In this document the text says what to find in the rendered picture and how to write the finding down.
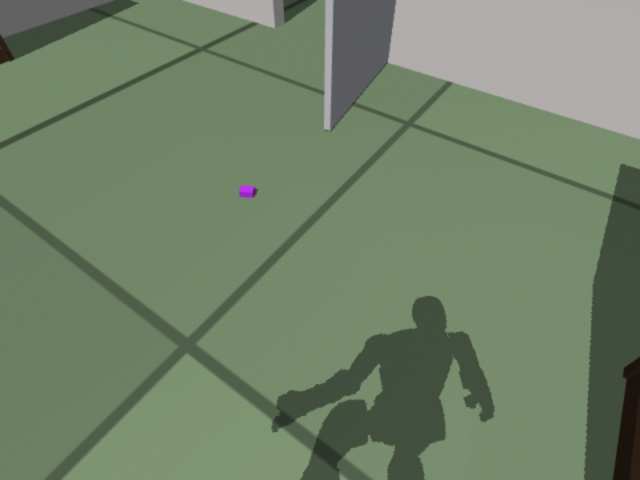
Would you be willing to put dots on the small box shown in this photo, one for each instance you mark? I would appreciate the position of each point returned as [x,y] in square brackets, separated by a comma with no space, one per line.
[247,191]

